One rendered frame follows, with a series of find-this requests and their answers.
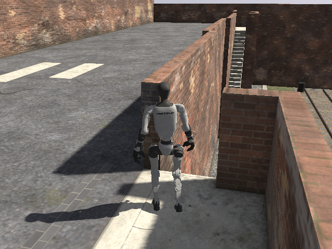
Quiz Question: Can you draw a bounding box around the robot left upper arm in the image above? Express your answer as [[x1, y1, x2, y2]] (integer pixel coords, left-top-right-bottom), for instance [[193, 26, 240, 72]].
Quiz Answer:
[[141, 105, 154, 135]]

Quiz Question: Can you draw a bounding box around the robot right hand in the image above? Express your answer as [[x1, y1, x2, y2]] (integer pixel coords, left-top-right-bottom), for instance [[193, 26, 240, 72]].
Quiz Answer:
[[183, 141, 195, 151]]

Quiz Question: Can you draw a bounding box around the robot left hand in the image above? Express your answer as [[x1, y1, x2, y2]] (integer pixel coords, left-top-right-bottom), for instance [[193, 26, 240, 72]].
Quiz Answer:
[[133, 150, 145, 164]]

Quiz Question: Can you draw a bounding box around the left robot forearm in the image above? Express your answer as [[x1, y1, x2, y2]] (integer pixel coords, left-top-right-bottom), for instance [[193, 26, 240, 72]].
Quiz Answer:
[[134, 127, 145, 151]]

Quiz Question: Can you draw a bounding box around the left robot shin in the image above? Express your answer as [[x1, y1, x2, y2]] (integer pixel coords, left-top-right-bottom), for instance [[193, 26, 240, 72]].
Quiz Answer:
[[151, 171, 159, 204]]

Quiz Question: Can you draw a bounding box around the robot right upper arm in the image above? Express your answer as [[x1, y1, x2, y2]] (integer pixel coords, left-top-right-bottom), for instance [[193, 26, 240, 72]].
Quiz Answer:
[[175, 104, 190, 132]]

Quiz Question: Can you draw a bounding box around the right robot forearm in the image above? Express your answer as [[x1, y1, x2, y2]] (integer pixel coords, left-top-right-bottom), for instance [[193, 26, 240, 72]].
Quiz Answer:
[[185, 124, 194, 143]]

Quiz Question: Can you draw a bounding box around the left robot thigh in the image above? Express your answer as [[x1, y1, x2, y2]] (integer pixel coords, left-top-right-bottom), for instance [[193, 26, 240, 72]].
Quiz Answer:
[[148, 145, 160, 179]]

